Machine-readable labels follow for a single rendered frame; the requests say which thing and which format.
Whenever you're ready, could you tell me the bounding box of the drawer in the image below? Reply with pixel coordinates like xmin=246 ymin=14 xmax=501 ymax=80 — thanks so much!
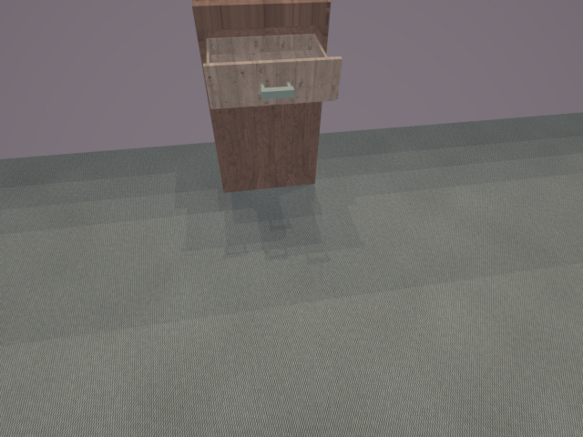
xmin=203 ymin=34 xmax=343 ymax=109

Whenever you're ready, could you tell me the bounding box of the handle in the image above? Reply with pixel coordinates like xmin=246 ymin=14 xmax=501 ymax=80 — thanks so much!
xmin=261 ymin=82 xmax=294 ymax=99

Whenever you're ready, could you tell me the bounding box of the cabinet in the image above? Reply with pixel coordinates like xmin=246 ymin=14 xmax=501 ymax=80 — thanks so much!
xmin=192 ymin=0 xmax=331 ymax=193

